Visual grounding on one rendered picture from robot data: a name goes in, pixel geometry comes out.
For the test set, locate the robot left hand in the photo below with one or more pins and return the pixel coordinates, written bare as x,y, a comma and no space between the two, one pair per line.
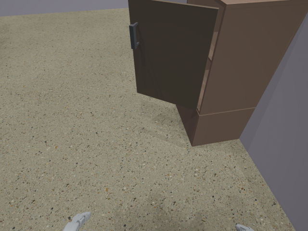
77,221

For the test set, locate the cupboard door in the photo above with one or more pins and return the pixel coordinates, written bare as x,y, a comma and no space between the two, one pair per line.
175,40

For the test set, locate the handle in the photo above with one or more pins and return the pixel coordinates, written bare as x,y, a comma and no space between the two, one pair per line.
132,30

